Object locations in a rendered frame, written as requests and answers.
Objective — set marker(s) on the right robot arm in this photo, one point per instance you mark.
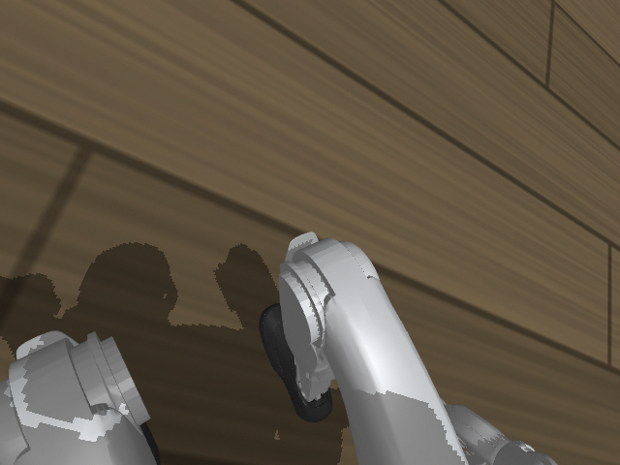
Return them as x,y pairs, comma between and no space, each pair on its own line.
519,453

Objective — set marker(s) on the left robot foot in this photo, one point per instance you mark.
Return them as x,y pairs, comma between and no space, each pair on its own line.
151,442

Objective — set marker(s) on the right robot foot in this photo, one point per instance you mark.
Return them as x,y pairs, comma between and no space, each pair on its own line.
283,362

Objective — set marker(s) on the right robot hand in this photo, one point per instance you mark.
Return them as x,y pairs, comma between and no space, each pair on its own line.
476,435

